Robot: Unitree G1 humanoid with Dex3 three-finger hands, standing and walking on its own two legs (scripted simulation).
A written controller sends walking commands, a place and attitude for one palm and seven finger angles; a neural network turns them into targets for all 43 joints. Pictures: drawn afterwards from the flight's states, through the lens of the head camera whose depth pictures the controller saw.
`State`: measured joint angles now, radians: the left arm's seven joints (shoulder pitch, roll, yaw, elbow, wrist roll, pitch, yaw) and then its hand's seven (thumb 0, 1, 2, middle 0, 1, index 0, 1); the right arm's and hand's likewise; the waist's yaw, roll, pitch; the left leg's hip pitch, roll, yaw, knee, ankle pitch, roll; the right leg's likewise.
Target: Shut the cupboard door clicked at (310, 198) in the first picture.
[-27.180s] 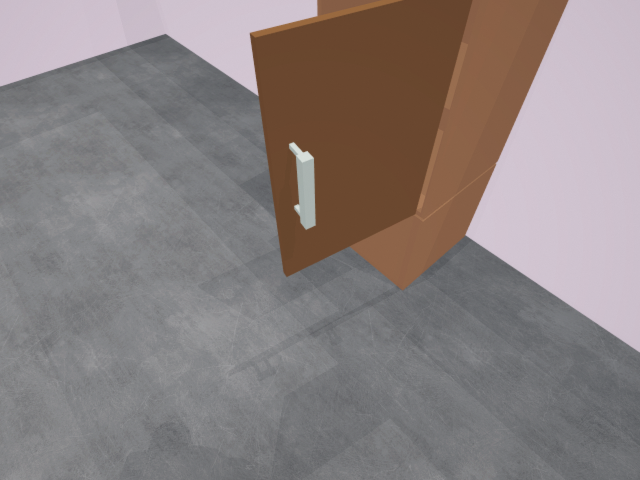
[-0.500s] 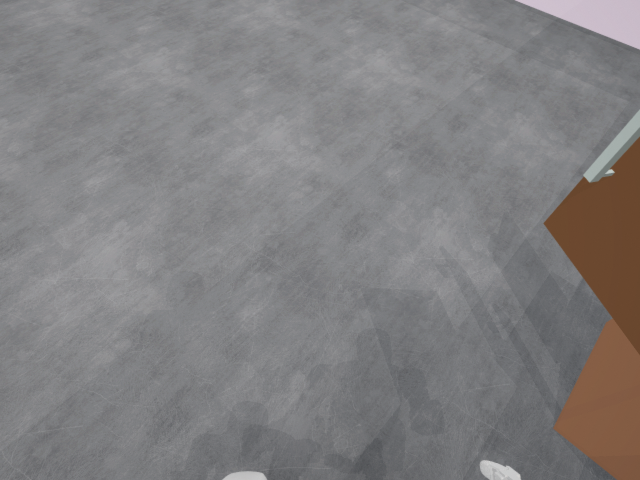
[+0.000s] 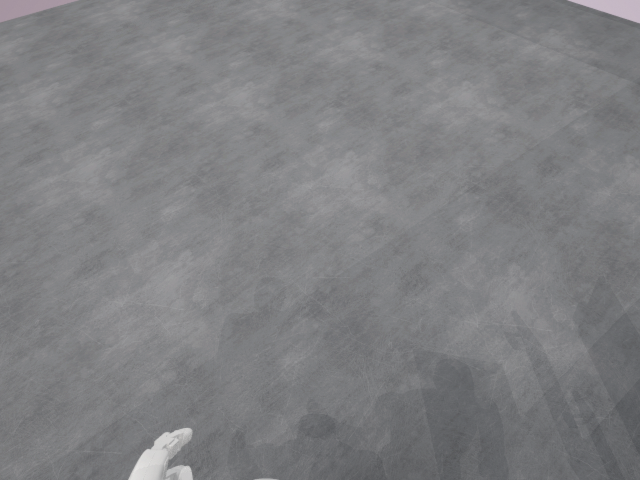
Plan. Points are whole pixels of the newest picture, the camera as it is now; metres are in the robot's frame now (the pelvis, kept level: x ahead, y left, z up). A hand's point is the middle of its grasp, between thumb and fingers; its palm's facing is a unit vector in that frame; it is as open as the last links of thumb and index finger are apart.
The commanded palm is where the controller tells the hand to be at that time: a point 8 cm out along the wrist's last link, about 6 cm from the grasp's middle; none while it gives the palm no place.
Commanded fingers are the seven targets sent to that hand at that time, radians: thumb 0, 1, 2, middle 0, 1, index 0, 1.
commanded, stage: walk to a spot facing it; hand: left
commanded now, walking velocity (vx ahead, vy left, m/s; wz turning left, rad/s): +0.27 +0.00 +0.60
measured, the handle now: out of the picture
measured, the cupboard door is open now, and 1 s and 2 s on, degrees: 57 57 57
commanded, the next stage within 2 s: turn to face it in 0.48 s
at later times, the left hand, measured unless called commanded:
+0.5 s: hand out of the picture +0.07 +0.21 -0.19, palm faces +0.37 -0.90 -0.21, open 7.4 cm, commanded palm none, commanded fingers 0.00 0.90 0.90 -0.20 -0.30 -0.20 -0.30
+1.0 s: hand (196, 433) +0.21 +0.21 -0.17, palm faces +0.25 -0.95 -0.19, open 7.4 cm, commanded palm none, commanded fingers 0.00 0.90 0.90 -0.20 -0.30 -0.20 -0.30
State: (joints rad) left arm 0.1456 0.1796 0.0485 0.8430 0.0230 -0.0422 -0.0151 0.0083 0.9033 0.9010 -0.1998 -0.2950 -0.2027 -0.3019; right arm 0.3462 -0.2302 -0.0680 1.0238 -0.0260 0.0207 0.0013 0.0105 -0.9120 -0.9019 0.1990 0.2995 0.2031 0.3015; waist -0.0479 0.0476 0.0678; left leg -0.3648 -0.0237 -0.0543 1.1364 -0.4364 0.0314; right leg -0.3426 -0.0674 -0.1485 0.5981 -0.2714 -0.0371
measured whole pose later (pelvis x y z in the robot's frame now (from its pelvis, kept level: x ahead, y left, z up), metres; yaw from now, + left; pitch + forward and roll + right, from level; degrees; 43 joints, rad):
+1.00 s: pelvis +0.21 +0.02 +0.00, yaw +12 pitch +1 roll -1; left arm 0.25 0.16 0.04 0.96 0.02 0.05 0.00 0.01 0.90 0.90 -0.20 -0.29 -0.20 -0.30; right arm 0.24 -0.19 -0.04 1.00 -0.01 0.03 -0.03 0.01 -0.92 -0.90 0.20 0.30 0.21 0.30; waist 0.00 0.03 0.03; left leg -0.31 0.02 0.15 0.61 -0.35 0.04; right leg -0.23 0.01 -0.02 0.54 -0.34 -0.01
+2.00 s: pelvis +0.23 +0.04 +0.01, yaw -19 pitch +2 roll +0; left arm 0.20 0.20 0.05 0.87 0.02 0.04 -0.01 0.01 0.90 0.90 -0.20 -0.30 -0.20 -0.30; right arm 0.19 -0.25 -0.06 0.89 -0.02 0.06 -0.02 0.01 -0.91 -0.90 0.20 0.30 0.20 0.30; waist -0.01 0.00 0.08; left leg -0.48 0.06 0.02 0.96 -0.40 -0.08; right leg -0.28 0.03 0.04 0.50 -0.25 -0.03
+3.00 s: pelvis +0.26 +0.03 +0.00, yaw -54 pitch +2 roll +0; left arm 0.24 0.21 0.06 0.90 0.02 0.05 -0.01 0.01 0.90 0.90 -0.20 -0.30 -0.21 -0.30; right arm 0.12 -0.22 -0.04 0.86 -0.01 0.04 -0.02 0.01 -0.91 -0.90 0.20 0.30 0.20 0.30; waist 0.03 -0.03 0.06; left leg -0.35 0.02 0.01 0.63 -0.33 -0.08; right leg -0.30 0.08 0.14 0.54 -0.28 -0.02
